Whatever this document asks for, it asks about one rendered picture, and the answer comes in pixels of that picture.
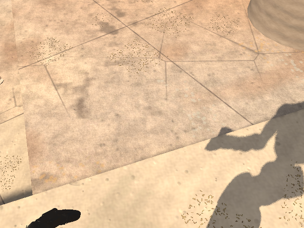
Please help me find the left robot hand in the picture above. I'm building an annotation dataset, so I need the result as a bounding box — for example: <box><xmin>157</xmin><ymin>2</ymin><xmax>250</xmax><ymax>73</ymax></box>
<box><xmin>26</xmin><ymin>208</ymin><xmax>81</xmax><ymax>228</ymax></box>

